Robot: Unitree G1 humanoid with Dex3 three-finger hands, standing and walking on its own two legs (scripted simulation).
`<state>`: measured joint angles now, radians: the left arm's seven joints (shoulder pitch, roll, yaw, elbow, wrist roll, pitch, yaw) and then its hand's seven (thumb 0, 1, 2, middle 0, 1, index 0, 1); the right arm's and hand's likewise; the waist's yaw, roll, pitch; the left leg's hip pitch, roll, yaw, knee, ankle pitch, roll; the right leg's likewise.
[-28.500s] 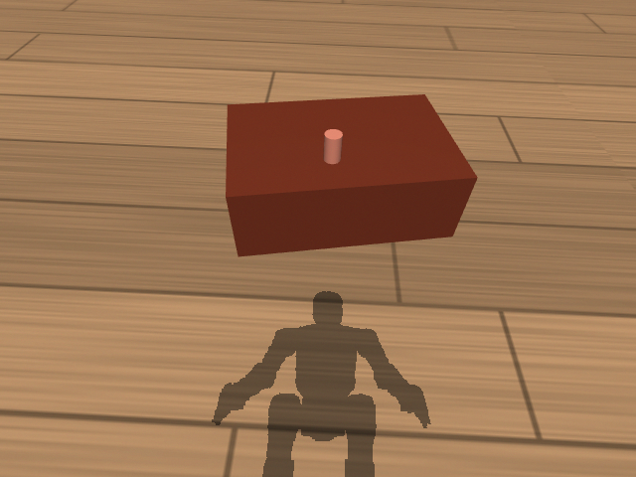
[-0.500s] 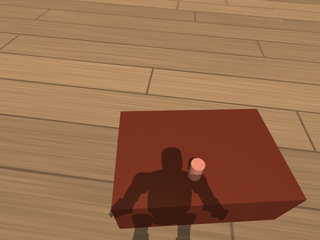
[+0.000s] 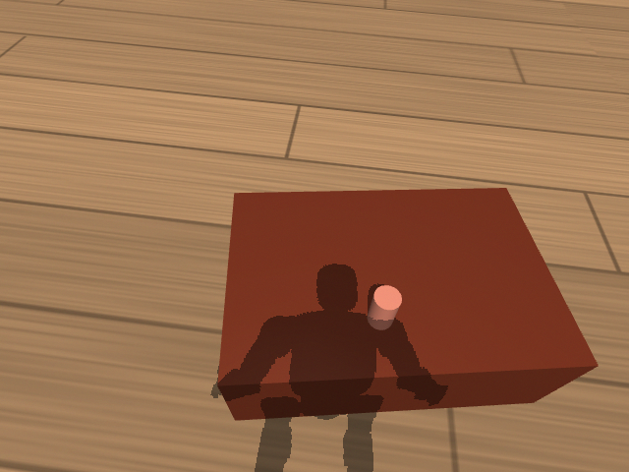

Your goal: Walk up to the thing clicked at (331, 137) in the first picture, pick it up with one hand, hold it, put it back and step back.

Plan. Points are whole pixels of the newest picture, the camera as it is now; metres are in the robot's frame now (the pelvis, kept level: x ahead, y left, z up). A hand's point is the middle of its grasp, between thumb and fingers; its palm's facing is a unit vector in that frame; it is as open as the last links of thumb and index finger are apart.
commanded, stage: step back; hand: right
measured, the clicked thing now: (383, 308) +0.54 -0.18 -0.39
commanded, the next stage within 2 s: none
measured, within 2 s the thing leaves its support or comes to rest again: neither
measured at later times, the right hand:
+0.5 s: hand out of the picture +0.00 -0.26 -0.17, palm faces -0.13 +0.90 -0.42, open 7.3 cm
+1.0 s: hand out of the picture -0.10 -0.26 -0.16, palm faces +0.02 +0.93 -0.37, open 7.3 cm
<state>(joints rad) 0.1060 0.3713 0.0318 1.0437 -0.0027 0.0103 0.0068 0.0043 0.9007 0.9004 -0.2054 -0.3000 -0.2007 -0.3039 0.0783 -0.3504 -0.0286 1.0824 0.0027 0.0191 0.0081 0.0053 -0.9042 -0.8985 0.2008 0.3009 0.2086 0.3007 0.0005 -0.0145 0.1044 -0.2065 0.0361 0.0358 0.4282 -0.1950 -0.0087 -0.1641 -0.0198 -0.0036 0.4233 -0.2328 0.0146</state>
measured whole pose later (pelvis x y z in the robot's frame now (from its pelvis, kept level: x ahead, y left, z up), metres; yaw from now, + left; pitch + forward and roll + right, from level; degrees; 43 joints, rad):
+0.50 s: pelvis -0.10 +0.01 -0.03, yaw +4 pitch -1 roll +0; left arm 0.07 0.38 0.05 0.82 0.02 0.04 0.02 0.00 0.90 0.90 -0.21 -0.30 -0.20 -0.30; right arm 0.14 -0.39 -0.05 0.93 -0.02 0.05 0.00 0.00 -0.91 -0.90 0.20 0.30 0.21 0.30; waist 0.01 -0.02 0.19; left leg -0.26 -0.04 -0.04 0.68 -0.39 0.01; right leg -0.43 -0.08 -0.04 0.68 -0.23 0.02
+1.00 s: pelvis -0.22 +0.01 -0.02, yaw -3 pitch -2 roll +0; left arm 0.19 0.35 0.06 0.85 0.04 0.03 0.00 0.01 0.90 0.90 -0.21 -0.30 -0.20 -0.30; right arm 0.10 -0.39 -0.05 0.86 0.00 0.07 -0.01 0.01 -0.90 -0.90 0.20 0.30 0.21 0.30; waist 0.03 0.03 0.16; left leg -0.48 -0.07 -0.09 1.02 -0.48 0.00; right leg -0.27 0.03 0.05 0.64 -0.33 -0.02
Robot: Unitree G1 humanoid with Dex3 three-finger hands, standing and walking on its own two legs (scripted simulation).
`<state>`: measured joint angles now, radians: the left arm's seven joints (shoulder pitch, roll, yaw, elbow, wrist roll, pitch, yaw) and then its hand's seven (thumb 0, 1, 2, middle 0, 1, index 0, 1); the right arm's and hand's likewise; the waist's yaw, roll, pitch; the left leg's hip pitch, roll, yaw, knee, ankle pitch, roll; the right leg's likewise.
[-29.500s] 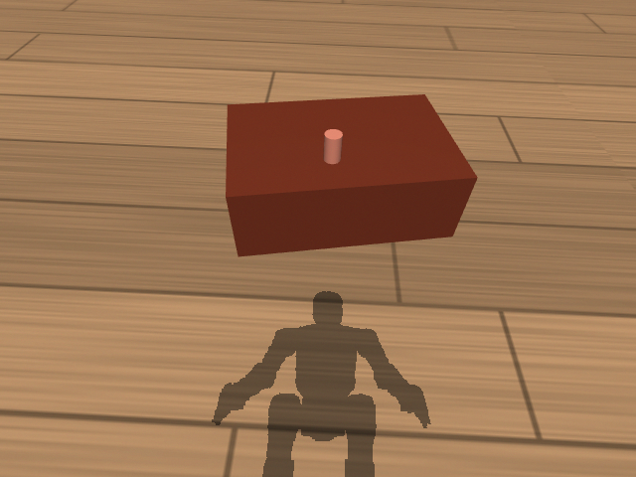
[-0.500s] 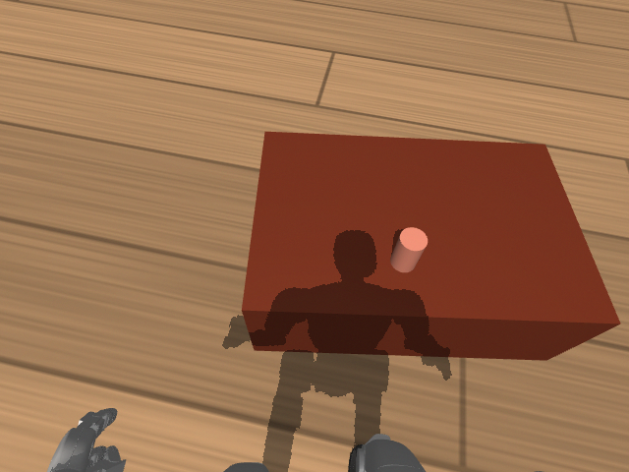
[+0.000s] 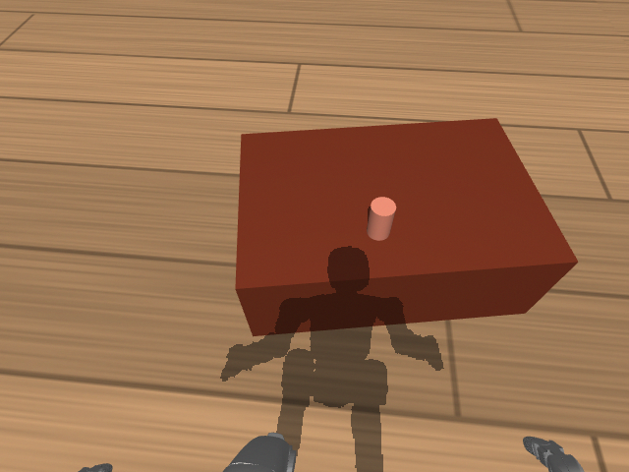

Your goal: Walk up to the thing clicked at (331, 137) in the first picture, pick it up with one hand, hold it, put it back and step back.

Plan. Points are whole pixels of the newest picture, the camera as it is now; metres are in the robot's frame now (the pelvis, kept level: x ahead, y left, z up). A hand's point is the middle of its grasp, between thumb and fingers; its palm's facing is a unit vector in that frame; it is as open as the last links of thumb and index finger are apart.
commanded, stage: step back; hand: right
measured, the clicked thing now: (380, 219) +0.77 -0.15 -0.37
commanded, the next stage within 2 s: none
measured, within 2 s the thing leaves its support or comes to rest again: neither
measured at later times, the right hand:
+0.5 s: hand out of the picture -0.04 -0.26 -0.13, palm faces -0.06 +0.90 -0.44, open 7.4 cm
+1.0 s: hand out of the picture -0.23 -0.27 -0.15, palm faces -0.13 +0.91 -0.40, open 7.4 cm
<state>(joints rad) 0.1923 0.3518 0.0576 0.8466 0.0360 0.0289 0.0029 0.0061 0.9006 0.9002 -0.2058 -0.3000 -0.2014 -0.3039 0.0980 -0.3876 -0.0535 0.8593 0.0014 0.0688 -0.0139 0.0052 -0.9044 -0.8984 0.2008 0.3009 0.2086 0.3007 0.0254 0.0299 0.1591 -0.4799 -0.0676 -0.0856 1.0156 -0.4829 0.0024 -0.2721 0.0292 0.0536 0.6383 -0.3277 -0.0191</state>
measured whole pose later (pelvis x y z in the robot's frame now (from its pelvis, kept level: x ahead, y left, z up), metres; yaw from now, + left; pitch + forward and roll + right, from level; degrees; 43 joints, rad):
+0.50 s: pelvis -0.15 +0.01 +0.00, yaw +0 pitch -1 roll -1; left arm 0.15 0.41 0.08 0.82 0.02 0.07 0.01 0.01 0.90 0.90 -0.20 -0.30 -0.20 -0.30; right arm 0.14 -0.36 -0.04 0.84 -0.03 0.02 -0.02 0.01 -0.90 -0.90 0.20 0.30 0.21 0.30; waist 0.01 -0.03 0.17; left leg -0.36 0.03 0.00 0.59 -0.21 0.02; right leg -0.37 0.08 0.13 1.05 -0.52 0.03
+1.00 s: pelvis -0.33 -0.01 -0.01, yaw +4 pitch -3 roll +1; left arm 0.11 0.40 0.06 0.80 0.02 0.08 0.02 0.01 0.90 0.90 -0.21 -0.30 -0.20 -0.30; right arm 0.18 -0.36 -0.03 0.89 -0.03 0.03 -0.01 0.01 -0.90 -0.90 0.20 0.30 0.21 0.30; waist 0.01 -0.04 0.18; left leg -0.30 -0.05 -0.01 0.68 -0.32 0.03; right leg -0.47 0.01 0.07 0.96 -0.51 -0.01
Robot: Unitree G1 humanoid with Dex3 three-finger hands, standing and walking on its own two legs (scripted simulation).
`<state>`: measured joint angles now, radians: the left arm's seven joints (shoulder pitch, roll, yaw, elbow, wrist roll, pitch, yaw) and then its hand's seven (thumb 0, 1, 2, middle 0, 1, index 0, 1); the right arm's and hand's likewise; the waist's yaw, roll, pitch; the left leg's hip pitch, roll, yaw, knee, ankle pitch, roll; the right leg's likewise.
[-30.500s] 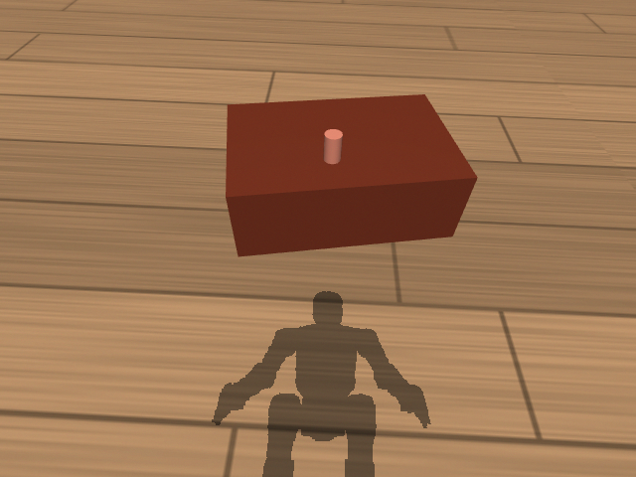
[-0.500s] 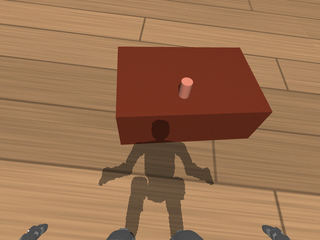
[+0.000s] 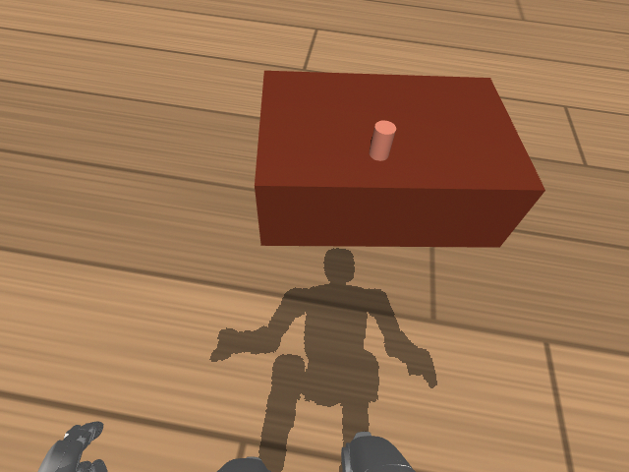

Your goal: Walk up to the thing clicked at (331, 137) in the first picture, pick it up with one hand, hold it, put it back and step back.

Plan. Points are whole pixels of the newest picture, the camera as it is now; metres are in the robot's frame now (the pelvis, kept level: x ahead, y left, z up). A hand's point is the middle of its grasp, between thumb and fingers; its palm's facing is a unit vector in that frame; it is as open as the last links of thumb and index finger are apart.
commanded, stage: step back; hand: right
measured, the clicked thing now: (382, 141) +1.08 -0.21 -0.37
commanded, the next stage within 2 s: stand in 1.20 s
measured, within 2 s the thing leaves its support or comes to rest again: neither
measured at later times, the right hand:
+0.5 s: hand out of the picture -0.05 -0.30 -0.14, palm faces -0.03 +0.92 -0.39, open 7.4 cm
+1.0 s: hand out of the picture +0.02 -0.28 -0.14, palm faces -0.02 +0.92 -0.38, open 7.3 cm
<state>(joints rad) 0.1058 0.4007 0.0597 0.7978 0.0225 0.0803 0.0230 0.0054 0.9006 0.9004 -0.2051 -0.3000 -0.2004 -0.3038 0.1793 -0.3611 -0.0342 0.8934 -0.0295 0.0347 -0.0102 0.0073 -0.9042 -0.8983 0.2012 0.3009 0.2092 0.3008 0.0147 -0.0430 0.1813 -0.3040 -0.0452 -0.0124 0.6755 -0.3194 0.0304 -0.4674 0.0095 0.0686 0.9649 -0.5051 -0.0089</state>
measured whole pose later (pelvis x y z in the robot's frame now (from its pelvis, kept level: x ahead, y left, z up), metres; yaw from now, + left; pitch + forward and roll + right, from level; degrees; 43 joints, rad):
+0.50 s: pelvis -0.09 -0.02 +0.01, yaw -1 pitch -2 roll +0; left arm 0.25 0.38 0.06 0.96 0.05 0.00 -0.01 0.01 0.90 0.90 -0.21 -0.30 -0.20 -0.30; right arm 0.26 -0.41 -0.07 1.00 -0.03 0.01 0.01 0.01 -0.91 -0.90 0.20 0.30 0.21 0.30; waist 0.04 0.01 0.06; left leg -0.29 -0.03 -0.04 0.62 -0.34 -0.01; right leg -0.23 -0.04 -0.01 0.64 -0.38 0.01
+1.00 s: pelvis -0.06 -0.01 +0.01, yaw +0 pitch -2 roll +1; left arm 0.13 0.37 0.03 1.00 0.01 -0.02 0.00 0.00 0.90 0.90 -0.21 -0.30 -0.20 -0.30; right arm 0.17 -0.37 -0.05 1.03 -0.03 -0.03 0.00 0.01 -0.91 -0.90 0.20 0.30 0.21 0.30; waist 0.02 -0.02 0.07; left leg -0.27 -0.01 0.01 0.58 -0.27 0.01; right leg -0.22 -0.06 -0.03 0.63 -0.37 0.02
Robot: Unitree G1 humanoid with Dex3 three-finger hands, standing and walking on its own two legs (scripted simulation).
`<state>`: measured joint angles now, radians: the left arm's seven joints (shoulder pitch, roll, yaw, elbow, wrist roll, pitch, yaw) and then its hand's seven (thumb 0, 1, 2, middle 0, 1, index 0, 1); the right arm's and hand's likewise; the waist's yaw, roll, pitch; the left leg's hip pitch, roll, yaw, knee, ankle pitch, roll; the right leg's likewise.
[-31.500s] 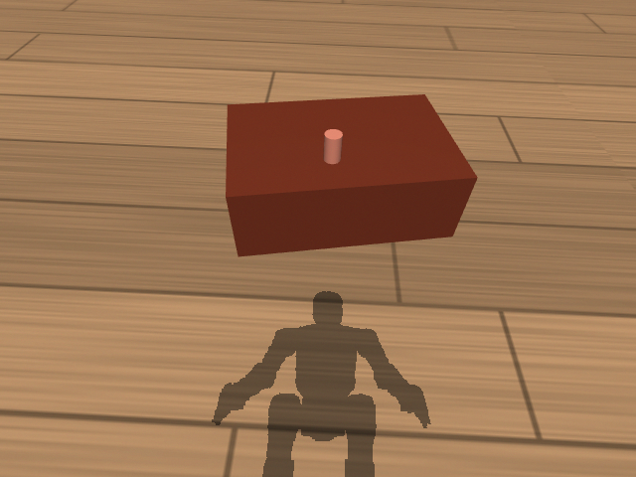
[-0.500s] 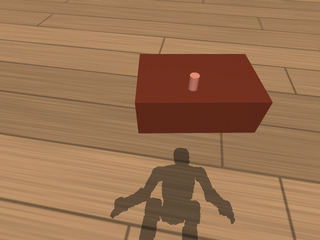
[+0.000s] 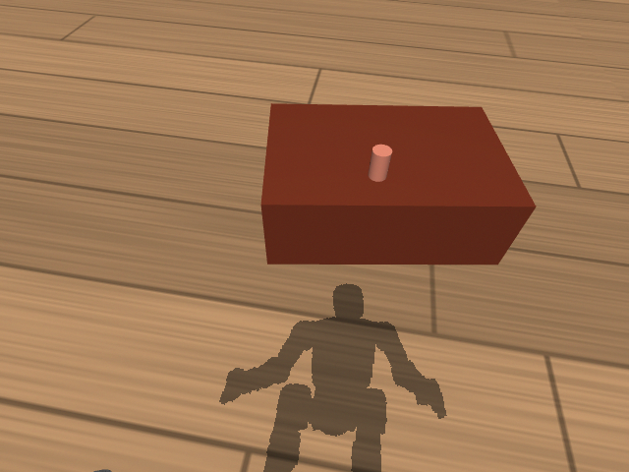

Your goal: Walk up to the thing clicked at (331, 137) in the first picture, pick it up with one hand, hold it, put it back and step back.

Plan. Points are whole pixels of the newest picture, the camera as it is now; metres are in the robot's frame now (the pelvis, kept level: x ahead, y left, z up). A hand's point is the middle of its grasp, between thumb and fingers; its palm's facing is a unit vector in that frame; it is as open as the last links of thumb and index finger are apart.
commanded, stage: step back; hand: right
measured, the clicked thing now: (379, 163) +1.14 -0.20 -0.38
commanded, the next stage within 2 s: stand in 0.20 s
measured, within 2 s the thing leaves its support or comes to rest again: neither
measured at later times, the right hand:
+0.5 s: hand out of the picture +0.12 -0.25 -0.13, palm faces +0.01 +0.94 -0.33, open 7.3 cm
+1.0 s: hand out of the picture +0.04 -0.26 -0.14, palm faces +0.01 +0.94 -0.34, open 7.4 cm
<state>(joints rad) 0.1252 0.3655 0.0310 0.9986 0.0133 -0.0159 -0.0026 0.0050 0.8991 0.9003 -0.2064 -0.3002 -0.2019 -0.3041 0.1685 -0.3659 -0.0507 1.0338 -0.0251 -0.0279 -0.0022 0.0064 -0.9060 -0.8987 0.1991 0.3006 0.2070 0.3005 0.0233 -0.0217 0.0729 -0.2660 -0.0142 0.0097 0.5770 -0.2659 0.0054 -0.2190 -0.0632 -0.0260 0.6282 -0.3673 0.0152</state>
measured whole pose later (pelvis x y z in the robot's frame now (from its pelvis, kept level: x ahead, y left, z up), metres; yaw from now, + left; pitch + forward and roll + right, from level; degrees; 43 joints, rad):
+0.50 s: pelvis +0.00 -0.01 +0.02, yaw -1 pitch -3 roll +0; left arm 0.08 0.34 0.00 1.12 0.01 -0.02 0.00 0.00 0.90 0.90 -0.20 -0.30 -0.20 -0.30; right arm 0.03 -0.34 -0.01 1.11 0.00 -0.02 0.01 0.01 -0.90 -0.90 0.20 0.30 0.21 0.30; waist 0.01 0.00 0.06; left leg -0.14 0.02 0.01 0.35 -0.17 -0.01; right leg -0.07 -0.02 -0.01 0.34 -0.22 0.02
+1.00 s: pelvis -0.01 -0.01 +0.02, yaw -1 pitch -2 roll +0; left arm 0.12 0.35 -0.01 1.14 0.01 -0.02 -0.01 0.01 0.90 0.90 -0.20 -0.30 -0.20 -0.30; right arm 0.12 -0.34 -0.01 1.16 -0.01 -0.01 0.01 0.01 -0.91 -0.90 0.20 0.30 0.21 0.30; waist -0.01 0.00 0.05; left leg -0.16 0.03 0.01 0.32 -0.13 -0.02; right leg -0.10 -0.02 -0.01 0.32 -0.19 0.01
